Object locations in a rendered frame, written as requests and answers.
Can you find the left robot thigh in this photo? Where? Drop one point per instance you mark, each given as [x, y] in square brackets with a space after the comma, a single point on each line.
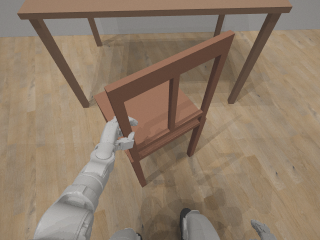
[125, 234]

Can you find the left robot hand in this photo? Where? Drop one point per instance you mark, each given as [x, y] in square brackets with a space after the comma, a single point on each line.
[111, 132]

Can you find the robot right foot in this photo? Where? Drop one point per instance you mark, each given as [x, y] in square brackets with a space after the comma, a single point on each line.
[183, 213]

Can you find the right robot hand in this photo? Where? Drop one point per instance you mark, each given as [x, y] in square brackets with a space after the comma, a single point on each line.
[262, 230]

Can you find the left robot forearm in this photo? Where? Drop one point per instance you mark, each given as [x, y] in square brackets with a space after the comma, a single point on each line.
[90, 182]

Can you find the left robot upper arm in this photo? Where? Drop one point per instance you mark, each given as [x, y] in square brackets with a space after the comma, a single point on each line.
[66, 222]

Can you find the table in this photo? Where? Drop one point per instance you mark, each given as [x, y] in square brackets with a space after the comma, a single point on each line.
[37, 10]

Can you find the chair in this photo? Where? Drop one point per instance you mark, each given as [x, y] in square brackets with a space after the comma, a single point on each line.
[152, 97]

